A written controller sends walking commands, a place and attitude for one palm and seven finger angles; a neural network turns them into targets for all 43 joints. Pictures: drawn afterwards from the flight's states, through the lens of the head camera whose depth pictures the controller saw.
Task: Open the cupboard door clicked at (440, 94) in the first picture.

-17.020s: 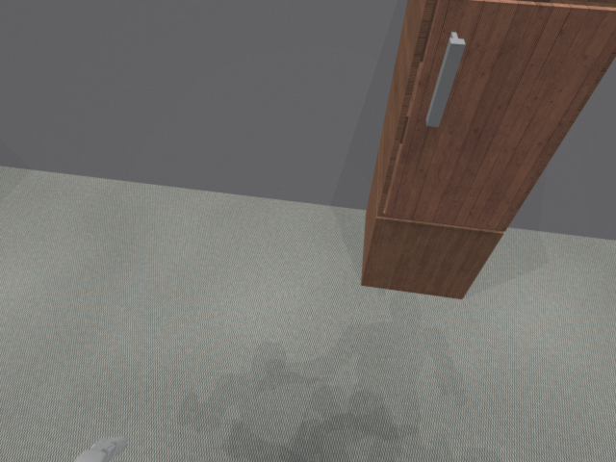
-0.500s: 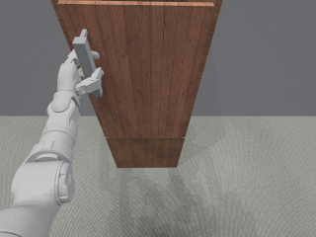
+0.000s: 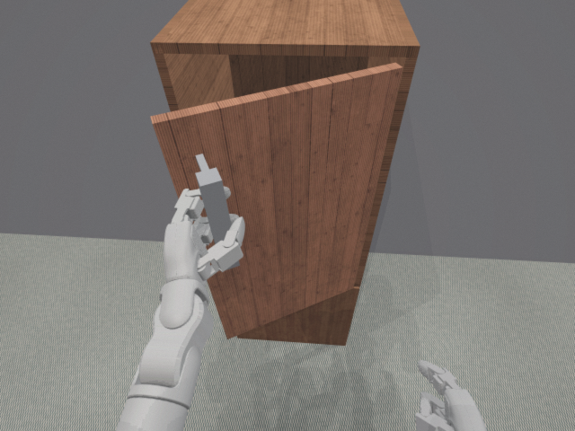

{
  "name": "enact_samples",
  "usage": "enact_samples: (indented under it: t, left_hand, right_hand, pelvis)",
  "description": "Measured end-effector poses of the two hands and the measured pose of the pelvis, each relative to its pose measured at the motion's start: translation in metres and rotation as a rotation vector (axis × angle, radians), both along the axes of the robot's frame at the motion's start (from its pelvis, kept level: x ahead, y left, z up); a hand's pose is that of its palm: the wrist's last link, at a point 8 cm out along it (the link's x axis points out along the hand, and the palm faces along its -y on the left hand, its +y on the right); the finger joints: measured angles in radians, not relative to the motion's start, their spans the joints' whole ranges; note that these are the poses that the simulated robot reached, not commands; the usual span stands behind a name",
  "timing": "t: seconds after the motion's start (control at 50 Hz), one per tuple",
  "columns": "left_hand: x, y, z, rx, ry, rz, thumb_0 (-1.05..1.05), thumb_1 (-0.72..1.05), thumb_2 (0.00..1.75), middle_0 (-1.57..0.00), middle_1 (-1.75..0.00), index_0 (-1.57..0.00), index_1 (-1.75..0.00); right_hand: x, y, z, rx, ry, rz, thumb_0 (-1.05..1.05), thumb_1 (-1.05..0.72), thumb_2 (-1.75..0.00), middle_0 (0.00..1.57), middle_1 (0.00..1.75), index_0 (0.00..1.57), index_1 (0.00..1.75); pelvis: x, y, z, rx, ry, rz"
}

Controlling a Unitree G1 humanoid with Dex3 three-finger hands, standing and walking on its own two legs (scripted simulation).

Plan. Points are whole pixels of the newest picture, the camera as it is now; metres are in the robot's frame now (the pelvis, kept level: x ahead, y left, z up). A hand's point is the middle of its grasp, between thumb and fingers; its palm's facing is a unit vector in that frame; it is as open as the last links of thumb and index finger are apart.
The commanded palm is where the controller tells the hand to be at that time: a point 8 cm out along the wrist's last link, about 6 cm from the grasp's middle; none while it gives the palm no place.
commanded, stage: pull the door open along its arc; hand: left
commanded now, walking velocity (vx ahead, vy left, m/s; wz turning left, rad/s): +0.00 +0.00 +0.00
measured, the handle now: (216, 214) +0.39 +0.12 +0.12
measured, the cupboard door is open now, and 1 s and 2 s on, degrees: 28 46 44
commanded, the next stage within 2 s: open thumb and fingers to let go in 0.42 s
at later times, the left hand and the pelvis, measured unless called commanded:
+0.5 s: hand (285, 292) +0.26 +0.02 +0.12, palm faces +0.25 -0.97 -0.02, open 7.3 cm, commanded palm +0.22 +0.07 +0.11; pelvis +0.00 -0.04 +0.00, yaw +3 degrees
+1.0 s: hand (273, 294) +0.26 +0.03 +0.12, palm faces +0.34 -0.94 +0.00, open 12.0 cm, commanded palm +0.21 +0.07 +0.11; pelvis -0.01 -0.05 +0.00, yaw +3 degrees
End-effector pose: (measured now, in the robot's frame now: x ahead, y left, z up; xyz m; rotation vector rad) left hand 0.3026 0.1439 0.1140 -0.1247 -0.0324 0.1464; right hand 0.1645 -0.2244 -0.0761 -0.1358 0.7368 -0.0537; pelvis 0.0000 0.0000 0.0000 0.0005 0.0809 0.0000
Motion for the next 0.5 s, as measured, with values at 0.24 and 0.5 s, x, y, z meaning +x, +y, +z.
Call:
enact_samples:
  t: [0.24,0.5]
  left_hand:
    - [-0.048,-0.050,0.009,0.140,0.058,0.208,0.03,0.62,0.74,-0.26,-1.25,-0.23,-1.29]
    - [-0.079,-0.078,0.010,0.132,0.065,0.107,0.03,0.59,0.70,-0.25,-1.25,-0.24,-1.27]
  right_hand:
    - [0.031,0.022,0.003,0.057,-0.015,0.133,0.01,-0.90,-0.90,0.20,0.30,0.20,0.30]
    - [0.004,-0.013,-0.013,0.066,0.064,0.076,0.01,-0.90,-0.90,0.20,0.30,0.20,0.30]
  pelvis:
    - [-0.008,-0.019,-0.003,0.005,-0.055,0.057]
    - [-0.004,-0.040,0.000,0.015,-0.098,0.059]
